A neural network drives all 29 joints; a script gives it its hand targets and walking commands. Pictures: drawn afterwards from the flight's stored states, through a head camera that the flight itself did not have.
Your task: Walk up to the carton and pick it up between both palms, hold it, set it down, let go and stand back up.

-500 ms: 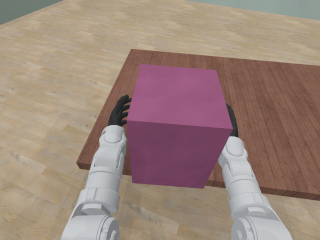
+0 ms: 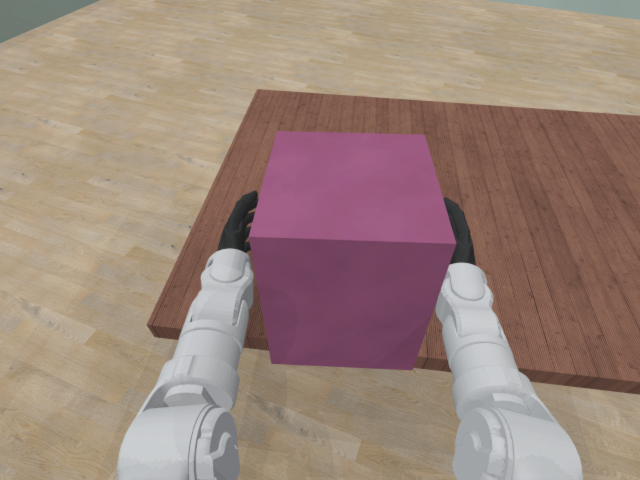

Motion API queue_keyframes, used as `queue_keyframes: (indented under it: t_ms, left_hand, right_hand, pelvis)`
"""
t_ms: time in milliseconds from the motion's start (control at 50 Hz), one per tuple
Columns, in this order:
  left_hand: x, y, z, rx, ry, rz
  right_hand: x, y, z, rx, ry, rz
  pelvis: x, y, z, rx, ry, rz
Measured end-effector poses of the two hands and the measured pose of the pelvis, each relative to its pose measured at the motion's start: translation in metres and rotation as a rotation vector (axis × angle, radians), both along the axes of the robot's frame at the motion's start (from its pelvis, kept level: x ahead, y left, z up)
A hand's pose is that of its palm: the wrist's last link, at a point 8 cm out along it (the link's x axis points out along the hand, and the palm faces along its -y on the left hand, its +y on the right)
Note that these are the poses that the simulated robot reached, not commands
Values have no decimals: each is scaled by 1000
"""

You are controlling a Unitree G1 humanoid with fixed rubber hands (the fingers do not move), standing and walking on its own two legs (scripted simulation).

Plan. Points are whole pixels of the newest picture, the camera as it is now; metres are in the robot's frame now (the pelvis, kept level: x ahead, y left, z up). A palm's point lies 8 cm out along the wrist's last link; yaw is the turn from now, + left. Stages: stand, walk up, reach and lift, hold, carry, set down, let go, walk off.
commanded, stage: set down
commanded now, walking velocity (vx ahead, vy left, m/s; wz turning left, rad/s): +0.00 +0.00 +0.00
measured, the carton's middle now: (345, 252) +0.41 -0.10 +0.06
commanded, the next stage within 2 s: none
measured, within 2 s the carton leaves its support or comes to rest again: rests again in 0.34 s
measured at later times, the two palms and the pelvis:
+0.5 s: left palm (243, 248) +0.43 +0.04 +0.07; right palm (458, 263) +0.36 -0.24 +0.06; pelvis +0.00 +0.00 +0.00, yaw -1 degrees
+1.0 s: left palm (242, 251) +0.43 +0.04 +0.07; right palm (458, 265) +0.36 -0.24 +0.06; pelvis -0.01 +0.00 +0.00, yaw -1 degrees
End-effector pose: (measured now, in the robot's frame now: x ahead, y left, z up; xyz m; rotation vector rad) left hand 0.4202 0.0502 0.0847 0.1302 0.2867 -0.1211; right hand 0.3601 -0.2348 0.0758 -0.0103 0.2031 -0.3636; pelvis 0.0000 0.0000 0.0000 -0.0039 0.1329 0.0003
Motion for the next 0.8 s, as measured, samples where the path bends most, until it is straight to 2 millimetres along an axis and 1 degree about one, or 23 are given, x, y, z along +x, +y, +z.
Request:
queue_keyframes:
  t_ms: [260,420,800]
  left_hand:
    - [8,-10,-9,2,10,-21]
    - [10,-9,-11,4,-4,-27]
    - [9,-8,-13,-10,-19,-27]
  right_hand:
    - [2,-9,-8,-17,15,-17]
    - [2,-8,-12,-16,1,-23]
    - [0,-6,-14,-30,-8,-24]
  pelvis:
    - [1,-3,0,3,45,-8]
    - [2,-1,0,4,53,-10]
    - [-3,-1,0,4,58,-13]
